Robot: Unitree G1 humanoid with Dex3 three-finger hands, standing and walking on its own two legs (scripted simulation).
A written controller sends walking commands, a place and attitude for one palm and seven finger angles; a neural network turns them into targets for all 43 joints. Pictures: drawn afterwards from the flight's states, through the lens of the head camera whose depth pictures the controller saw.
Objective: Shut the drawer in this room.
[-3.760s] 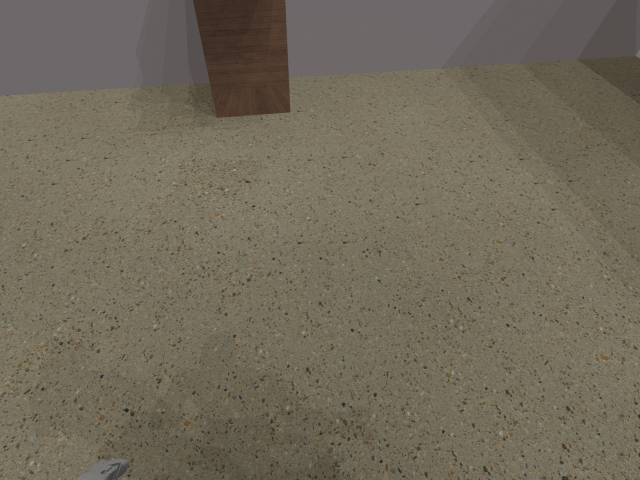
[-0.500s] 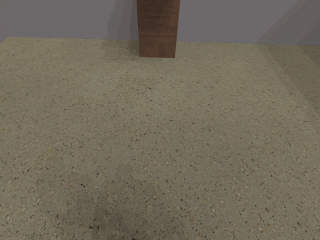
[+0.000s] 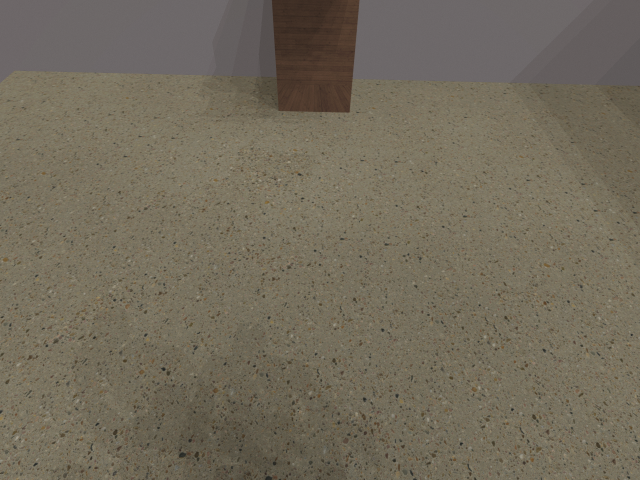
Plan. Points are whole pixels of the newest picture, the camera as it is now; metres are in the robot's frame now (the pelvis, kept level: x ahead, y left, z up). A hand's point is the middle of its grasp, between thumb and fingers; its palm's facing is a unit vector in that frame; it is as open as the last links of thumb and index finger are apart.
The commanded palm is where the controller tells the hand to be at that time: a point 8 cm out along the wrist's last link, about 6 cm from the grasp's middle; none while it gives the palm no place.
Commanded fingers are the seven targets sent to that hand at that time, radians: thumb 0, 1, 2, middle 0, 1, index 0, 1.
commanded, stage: stand and wait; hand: left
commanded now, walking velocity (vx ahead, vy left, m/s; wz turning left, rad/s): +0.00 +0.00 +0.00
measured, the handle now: out of the picture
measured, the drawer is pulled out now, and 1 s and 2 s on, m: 0.24 0.24 0.24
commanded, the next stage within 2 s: turn or walk to find it in 0.66 s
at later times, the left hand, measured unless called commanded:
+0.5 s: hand out of the picture +0.06 +0.22 -0.17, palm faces +0.00 -0.96 -0.29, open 7.3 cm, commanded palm none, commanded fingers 0.00 0.90 0.90 -0.20 -0.30 -0.20 -0.30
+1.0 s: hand out of the picture +0.02 +0.20 -0.20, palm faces +0.06 -0.99 -0.16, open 7.3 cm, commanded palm none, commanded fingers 0.00 0.90 0.90 -0.20 -0.30 -0.20 -0.30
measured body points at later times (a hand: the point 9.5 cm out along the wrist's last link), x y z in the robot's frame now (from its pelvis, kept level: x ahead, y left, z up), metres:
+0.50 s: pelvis +0.01 +0.00 +0.00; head +0.02 +0.00 +0.45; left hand +0.06 +0.27 -0.14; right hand +0.08 -0.28 -0.14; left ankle +0.02 +0.13 -0.74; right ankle -0.02 -0.11 -0.74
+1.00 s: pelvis +0.07 +0.03 -0.02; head +0.07 +0.05 +0.43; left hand +0.02 +0.26 -0.18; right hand +0.07 -0.22 -0.16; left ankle +0.04 +0.12 -0.74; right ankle -0.02 -0.10 -0.72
